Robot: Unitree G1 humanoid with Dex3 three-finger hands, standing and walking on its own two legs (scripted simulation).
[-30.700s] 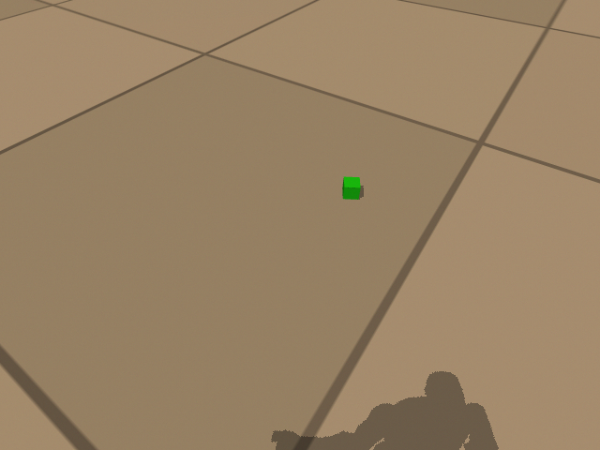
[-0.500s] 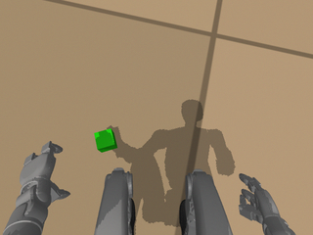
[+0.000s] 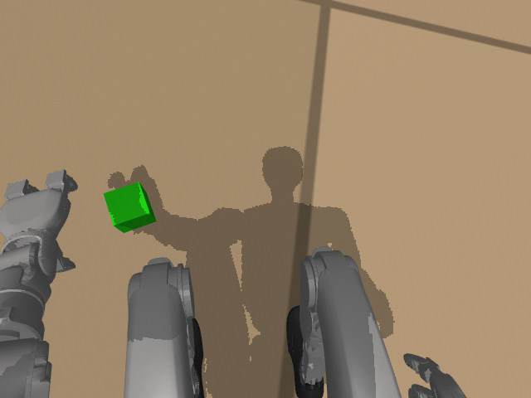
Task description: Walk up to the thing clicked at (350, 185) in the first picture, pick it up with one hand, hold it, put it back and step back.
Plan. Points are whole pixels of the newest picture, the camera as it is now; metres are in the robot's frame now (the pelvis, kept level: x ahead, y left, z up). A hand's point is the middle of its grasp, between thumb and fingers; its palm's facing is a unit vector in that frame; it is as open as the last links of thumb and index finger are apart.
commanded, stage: rise first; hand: left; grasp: from above
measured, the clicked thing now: (131, 208) +0.48 +0.27 -0.36
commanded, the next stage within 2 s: approach in 1.10 s
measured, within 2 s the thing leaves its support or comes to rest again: neither
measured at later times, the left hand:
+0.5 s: hand (80, 219) +0.41 +0.32 -0.21, palm faces -0.41 -0.14 -0.90, open 14.1 cm
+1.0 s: hand (89, 217) +0.43 +0.31 -0.24, palm faces -0.40 -0.15 -0.90, open 14.3 cm
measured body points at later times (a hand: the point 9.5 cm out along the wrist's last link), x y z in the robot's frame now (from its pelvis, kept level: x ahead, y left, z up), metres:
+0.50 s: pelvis +0.00 +0.00 -0.05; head +0.23 +0.05 +0.34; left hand +0.43 +0.32 -0.16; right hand +0.09 -0.27 -0.17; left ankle +0.10 +0.13 -0.37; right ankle +0.10 -0.13 -0.37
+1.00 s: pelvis +0.01 +0.00 -0.06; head +0.25 +0.05 +0.32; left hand +0.44 +0.32 -0.19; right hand +0.08 -0.28 -0.18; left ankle +0.10 +0.13 -0.37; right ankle +0.10 -0.13 -0.37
